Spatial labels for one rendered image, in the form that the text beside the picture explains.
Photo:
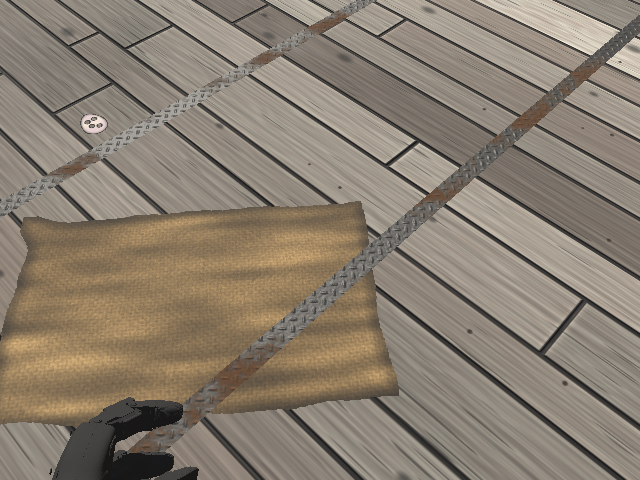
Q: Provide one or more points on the left robot hand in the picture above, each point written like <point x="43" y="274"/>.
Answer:
<point x="89" y="453"/>

